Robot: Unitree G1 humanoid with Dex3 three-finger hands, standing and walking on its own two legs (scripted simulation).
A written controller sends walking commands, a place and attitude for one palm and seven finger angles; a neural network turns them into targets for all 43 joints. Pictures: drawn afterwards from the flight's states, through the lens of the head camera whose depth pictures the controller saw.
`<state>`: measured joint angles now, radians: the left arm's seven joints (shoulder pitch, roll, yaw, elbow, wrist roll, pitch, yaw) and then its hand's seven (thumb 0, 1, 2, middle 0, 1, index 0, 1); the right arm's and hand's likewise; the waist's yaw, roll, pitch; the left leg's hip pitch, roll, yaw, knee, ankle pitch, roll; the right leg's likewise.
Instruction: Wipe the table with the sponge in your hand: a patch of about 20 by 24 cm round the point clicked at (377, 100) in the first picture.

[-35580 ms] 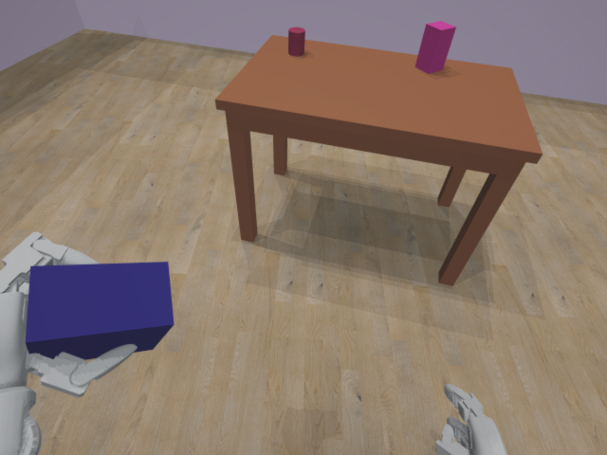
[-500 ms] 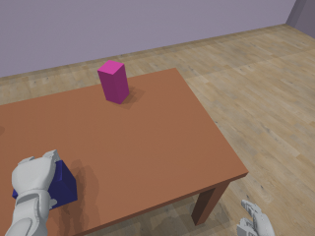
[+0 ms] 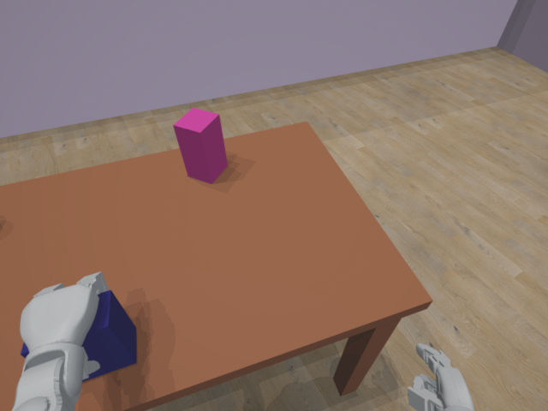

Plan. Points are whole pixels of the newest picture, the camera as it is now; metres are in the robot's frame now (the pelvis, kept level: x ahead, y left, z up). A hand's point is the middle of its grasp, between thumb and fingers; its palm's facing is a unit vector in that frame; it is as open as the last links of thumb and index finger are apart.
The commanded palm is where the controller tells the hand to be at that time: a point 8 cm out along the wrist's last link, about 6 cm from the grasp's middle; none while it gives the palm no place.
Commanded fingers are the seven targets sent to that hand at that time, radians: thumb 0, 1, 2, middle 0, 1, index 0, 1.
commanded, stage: lift the sponge slowly off the table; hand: left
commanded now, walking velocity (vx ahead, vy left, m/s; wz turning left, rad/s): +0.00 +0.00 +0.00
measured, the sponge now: (91, 345) +0.20 +0.32 -0.04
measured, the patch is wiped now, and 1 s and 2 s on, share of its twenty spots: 0.90 0.90 0.90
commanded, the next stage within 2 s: bring the sponge back beside the body in 1.74 s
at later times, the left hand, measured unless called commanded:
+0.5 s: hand (83, 332) +0.19 +0.30 +0.02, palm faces -0.05 -0.09 -0.99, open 10.6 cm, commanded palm +0.17 +0.30 +0.09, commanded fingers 0.00 0.10 1.30 -1.20 -1.60 -1.20 -1.60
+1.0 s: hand (61, 327) +0.19 +0.31 +0.06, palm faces -0.03 -0.09 -1.00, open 10.6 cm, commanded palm +0.17 +0.31 +0.12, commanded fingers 0.00 0.10 1.30 -1.20 -1.60 -1.20 -1.60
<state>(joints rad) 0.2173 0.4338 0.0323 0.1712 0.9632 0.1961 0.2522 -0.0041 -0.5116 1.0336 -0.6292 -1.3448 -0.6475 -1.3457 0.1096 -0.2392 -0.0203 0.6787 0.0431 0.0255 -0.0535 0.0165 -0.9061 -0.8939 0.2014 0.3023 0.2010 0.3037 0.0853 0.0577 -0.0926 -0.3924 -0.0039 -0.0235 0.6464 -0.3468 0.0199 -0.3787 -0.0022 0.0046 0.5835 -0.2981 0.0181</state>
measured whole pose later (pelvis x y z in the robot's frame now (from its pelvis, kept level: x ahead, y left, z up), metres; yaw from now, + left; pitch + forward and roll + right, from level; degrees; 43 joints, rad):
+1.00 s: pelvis -0.01 -0.01 +0.02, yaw +1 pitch -2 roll -1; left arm 0.20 0.48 0.02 0.04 0.92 0.22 0.12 0.00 -0.54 1.03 -0.68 -1.29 -0.69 -1.29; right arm 0.05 -0.25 0.00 0.73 0.04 0.00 -0.07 0.02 -0.91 -0.89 0.20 0.30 0.20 0.30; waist 0.12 0.08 0.00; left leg -0.17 0.00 -0.03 0.46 -0.25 0.01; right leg -0.16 0.00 0.00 0.41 -0.21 0.01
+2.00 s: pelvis -0.02 -0.01 +0.02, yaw +1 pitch -4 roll -1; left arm 0.19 0.53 0.03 -0.13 0.89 0.28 0.00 0.00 -0.54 1.03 -0.68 -1.29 -0.69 -1.29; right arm 0.03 -0.25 0.03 0.70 0.04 0.01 -0.07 0.02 -0.91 -0.89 0.20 0.30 0.20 0.30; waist 0.13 0.09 0.02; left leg -0.12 -0.01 -0.04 0.41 -0.22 0.01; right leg -0.10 -0.01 0.00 0.36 -0.18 0.01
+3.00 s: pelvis -0.03 -0.02 +0.02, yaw +0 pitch -6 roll +0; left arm 0.28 0.51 -0.02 -0.32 0.88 0.39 -0.02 0.00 -0.54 1.03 -0.68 -1.29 -0.69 -1.29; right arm 0.02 -0.25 0.04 0.69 0.04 0.01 -0.06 0.02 -0.91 -0.89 0.20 0.30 0.19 0.30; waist 0.14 0.11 0.01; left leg -0.10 0.00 -0.03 0.42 -0.21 0.00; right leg -0.10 0.00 0.00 0.39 -0.19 0.00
